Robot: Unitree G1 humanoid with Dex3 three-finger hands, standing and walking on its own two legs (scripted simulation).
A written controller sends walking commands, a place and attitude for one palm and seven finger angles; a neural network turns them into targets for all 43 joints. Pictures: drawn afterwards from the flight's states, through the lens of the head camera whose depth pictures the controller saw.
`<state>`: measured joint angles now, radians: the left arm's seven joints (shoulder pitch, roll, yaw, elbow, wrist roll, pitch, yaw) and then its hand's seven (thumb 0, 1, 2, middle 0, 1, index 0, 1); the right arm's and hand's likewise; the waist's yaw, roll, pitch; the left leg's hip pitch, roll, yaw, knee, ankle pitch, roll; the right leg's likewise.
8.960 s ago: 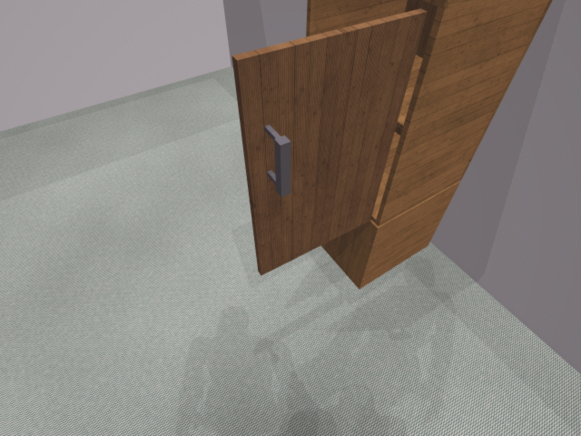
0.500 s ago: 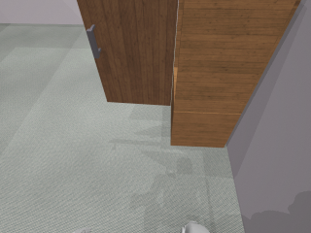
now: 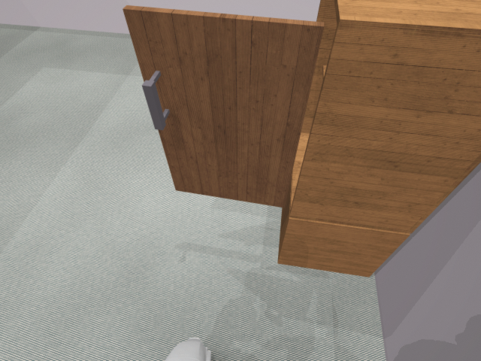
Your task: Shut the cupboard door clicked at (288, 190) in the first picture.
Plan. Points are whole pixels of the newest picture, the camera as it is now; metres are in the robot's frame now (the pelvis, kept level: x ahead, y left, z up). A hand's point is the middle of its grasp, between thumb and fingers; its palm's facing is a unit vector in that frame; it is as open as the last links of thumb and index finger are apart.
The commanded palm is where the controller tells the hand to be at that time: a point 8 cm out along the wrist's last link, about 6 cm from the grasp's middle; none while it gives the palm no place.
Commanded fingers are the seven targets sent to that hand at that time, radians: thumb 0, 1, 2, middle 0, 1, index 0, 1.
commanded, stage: take the last steps up to it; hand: left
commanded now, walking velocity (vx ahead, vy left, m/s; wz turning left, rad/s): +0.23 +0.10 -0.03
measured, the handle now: (158, 101) +0.63 +0.27 +0.05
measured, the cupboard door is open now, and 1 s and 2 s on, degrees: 88 88 88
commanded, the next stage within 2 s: come to a stop and stand still in 0.16 s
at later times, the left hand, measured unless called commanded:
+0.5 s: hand (150, 300) +0.24 +0.23 -0.18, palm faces -0.03 -0.97 -0.24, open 7.3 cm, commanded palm none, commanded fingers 0.00 0.90 0.90 -0.20 -0.30 -0.20 -0.30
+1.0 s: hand (130, 341) +0.16 +0.24 -0.18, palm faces -0.01 -0.98 -0.21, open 7.4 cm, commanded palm none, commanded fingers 0.00 0.90 0.90 -0.20 -0.30 -0.20 -0.30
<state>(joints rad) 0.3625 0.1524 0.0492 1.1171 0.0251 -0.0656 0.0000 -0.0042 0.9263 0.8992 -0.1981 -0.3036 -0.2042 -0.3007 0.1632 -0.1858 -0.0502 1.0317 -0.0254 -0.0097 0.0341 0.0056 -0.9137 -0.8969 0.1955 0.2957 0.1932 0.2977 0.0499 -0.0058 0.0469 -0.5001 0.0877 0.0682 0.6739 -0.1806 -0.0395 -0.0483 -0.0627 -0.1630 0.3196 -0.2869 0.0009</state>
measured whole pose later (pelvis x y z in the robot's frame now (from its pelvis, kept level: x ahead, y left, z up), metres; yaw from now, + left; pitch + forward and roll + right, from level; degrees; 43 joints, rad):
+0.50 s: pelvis +0.16 +0.04 -0.02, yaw -2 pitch +0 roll +1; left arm 0.16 0.18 0.03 1.01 0.02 -0.01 0.02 0.00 0.92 0.90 -0.20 -0.30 -0.20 -0.30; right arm 0.25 -0.18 -0.03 1.07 -0.01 0.02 -0.02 0.00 -0.93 -0.90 0.20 0.30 0.20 0.30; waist -0.02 0.01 0.05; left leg -0.21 0.02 0.11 0.60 -0.41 -0.02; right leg -0.34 -0.04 -0.10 0.61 -0.26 -0.04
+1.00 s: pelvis +0.13 +0.05 -0.01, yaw -3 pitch +1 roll -1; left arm 0.22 0.20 0.05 1.06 0.01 0.05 0.02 0.01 0.91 0.90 -0.20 -0.30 -0.20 -0.30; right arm 0.22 -0.16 -0.03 1.05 -0.03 0.01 -0.04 0.01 -0.93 -0.90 0.20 0.30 0.20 0.30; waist -0.01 -0.01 0.05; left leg -0.25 0.04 0.10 0.47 -0.24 0.02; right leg -0.18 -0.03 -0.03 0.55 -0.34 0.01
